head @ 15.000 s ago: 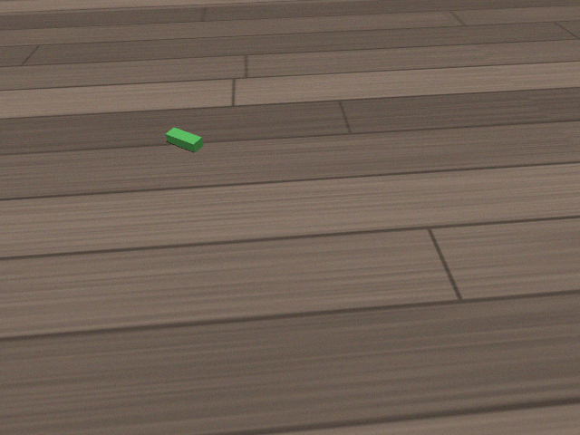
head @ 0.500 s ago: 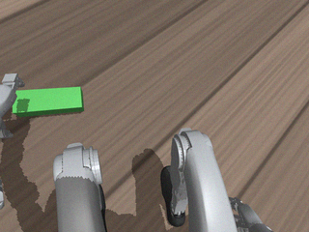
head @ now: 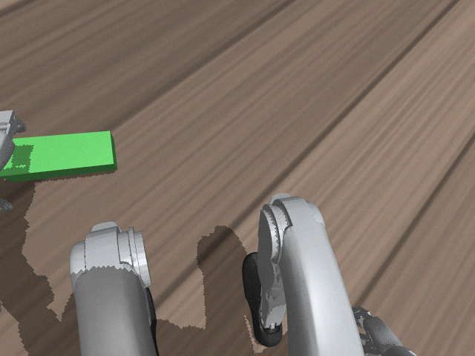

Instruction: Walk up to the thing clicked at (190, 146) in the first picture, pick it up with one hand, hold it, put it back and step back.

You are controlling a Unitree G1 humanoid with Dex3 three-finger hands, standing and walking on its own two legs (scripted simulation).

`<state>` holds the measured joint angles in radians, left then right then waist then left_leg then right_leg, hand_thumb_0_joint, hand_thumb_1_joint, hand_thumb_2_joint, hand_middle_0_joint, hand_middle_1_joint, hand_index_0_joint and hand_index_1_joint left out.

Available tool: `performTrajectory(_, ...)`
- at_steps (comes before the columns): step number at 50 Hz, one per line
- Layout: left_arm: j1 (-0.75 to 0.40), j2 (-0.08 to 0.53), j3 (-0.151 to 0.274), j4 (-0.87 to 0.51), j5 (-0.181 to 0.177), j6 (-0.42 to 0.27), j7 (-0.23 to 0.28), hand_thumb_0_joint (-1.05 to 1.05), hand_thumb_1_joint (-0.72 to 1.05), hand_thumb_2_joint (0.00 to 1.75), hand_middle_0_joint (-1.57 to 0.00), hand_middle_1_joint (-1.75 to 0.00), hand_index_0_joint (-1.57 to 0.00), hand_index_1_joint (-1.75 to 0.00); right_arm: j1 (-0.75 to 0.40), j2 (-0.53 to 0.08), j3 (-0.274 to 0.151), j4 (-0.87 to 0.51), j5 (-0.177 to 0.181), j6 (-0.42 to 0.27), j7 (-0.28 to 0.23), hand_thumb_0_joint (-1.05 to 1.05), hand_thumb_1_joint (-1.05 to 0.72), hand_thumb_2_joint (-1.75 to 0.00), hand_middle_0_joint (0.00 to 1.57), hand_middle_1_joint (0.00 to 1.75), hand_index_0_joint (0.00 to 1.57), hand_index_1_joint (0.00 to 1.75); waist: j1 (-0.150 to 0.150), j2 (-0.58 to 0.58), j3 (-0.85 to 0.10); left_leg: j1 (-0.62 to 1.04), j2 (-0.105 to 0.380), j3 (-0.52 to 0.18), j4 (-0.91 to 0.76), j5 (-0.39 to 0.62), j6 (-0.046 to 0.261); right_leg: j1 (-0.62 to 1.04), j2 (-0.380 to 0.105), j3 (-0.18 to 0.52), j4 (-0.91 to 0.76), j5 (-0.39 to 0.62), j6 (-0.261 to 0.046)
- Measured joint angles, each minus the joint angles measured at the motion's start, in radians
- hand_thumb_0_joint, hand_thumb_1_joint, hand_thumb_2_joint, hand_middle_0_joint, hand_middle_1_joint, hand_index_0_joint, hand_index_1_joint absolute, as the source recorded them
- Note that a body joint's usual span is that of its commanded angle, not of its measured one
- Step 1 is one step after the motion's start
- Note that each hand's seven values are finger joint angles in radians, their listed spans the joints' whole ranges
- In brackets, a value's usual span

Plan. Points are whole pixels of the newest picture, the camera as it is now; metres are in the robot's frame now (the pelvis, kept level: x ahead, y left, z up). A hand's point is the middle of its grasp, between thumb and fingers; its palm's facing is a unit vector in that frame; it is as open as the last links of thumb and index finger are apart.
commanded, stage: approach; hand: left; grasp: from above
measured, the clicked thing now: (62, 156) +0.48 +0.28 -0.29
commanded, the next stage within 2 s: rest palm in 0.96 s
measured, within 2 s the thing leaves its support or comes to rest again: neither
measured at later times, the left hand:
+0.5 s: hand (51, 127) +0.50 +0.26 -0.16, palm faces -0.38 -0.01 -0.93, open 14.0 cm
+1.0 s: hand (18, 159) +0.44 +0.31 -0.17, palm faces -0.47 -0.04 -0.88, open 14.0 cm
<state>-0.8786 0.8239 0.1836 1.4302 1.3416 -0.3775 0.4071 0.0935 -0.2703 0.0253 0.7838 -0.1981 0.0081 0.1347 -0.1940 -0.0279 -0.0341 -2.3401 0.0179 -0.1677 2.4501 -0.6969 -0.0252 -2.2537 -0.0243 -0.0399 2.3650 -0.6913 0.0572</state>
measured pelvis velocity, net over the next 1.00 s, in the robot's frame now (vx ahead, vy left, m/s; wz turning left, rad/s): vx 0.00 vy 0.00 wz -0.01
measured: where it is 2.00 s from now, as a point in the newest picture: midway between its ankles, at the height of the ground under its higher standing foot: (206, 330)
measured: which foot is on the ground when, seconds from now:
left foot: down 0.00-1.00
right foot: down 0.00-1.00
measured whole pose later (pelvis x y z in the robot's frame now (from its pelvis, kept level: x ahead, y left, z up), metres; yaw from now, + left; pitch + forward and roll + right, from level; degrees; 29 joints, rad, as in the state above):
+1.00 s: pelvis +0.00 +0.00 +0.00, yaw -1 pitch +32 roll -9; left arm -0.95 0.83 0.06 1.42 1.29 -0.35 0.36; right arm 0.15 -0.29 0.07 0.75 -0.18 -0.01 0.14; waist -0.23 -0.04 0.01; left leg -2.35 0.01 -0.18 2.46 -0.68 -0.03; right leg -2.26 -0.02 -0.05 2.36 -0.67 0.06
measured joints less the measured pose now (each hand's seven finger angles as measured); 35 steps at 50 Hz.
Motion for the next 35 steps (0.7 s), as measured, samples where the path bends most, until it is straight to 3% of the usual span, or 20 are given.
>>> performTrajectory(7, -0.011, 0.005, -0.011, 0.019, 0.007, -0.002, 0.014, 0.00, -0.54, 1.01, -0.07, -1.03, -0.08, -1.03, -0.005, 0.001, 0.004, 0.003, -0.003, -0.001, 0.003, 0.00, -0.91, -0.90, 0.21, 0.30, 0.20, 0.30, -0.005, -0.003, -0.003, -0.008, -0.002, -0.001, 0.010, -0.003, 0.002, -0.004, 0.000, 0.000, 0.007, -0.004, 0.001)
performTrajectory(14, -0.053, -0.018, -0.087, 0.023, 0.013, 0.019, 0.027, 0.00, -0.52, 0.99, -0.07, -1.05, -0.09, -1.04, -0.005, 0.005, 0.009, 0.004, -0.002, -0.016, 0.004, 0.00, -0.91, -0.90, 0.21, 0.30, 0.20, 0.30, -0.017, -0.011, -0.005, -0.015, -0.004, 0.003, 0.012, -0.002, 0.004, -0.010, -0.001, 0.004, 0.011, -0.004, 0.004)
performTrajectory(17, -0.088, -0.041, -0.112, 0.031, 0.019, 0.041, 0.042, 0.00, -0.51, 0.99, -0.07, -1.06, -0.10, -1.05, -0.004, 0.008, 0.014, 0.001, 0.002, -0.026, 0.003, 0.00, -0.91, -0.90, 0.21, 0.30, 0.20, 0.30, -0.033, -0.012, -0.009, -0.017, -0.003, 0.004, 0.011, -0.001, 0.004, -0.013, 0.000, 0.005, 0.009, -0.003, 0.003)
performTrajectory(24, -0.186, -0.077, -0.120, 0.088, 0.025, 0.143, 0.065, 0.00, -0.52, 0.99, -0.07, -1.07, -0.09, -1.06, 0.014, 0.005, 0.038, -0.031, 0.011, -0.042, 0.000, 0.00, -0.91, -0.90, 0.21, 0.30, 0.20, 0.30, -0.095, 0.011, -0.014, -0.022, 0.003, 0.004, -0.005, 0.000, 0.005, -0.023, 0.004, 0.003, -0.008, 0.004, 0.000)
performTrajectory(29, -0.222, -0.080, -0.109, 0.105, -0.006, 0.216, 0.031, 0.00, -0.53, 1.00, -0.07, -1.06, -0.09, -1.06, 0.043, -0.005, 0.057, -0.055, 0.028, -0.042, 0.001, 0.00, -0.91, -0.90, 0.21, 0.30, 0.20, 0.30, -0.127, 0.037, 0.001, -0.015, 0.011, 0.005, -0.021, -0.001, 0.005, -0.022, 0.009, 0.001, -0.025, 0.011, 0.001)
performTrajectory(35, -0.178, -0.064, -0.087, 0.074, -0.072, 0.230, -0.046, 0.00, -0.54, 1.01, -0.07, -1.05, -0.08, -1.05, 0.076, -0.016, 0.074, -0.069, 0.055, -0.021, 0.000, 0.00, -0.91, -0.90, 0.21, 0.30, 0.20, 0.30, -0.127, 0.053, 0.030, 0.006, 0.019, 0.001, -0.032, -0.002, 0.006, -0.009, 0.016, -0.003, -0.038, 0.019, 0.003)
